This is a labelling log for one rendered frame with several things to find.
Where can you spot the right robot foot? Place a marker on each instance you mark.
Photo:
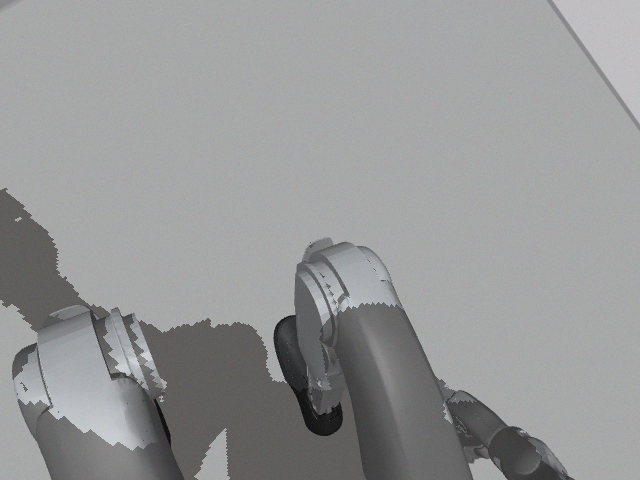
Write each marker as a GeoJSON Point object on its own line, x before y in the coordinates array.
{"type": "Point", "coordinates": [294, 370]}

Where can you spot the left robot foot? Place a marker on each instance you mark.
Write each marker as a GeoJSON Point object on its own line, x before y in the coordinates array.
{"type": "Point", "coordinates": [163, 422]}

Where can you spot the right robot hand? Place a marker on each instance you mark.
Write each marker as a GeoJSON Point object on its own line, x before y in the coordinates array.
{"type": "Point", "coordinates": [474, 418]}

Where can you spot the right robot arm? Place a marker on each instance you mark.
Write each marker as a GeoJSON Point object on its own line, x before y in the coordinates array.
{"type": "Point", "coordinates": [522, 457]}

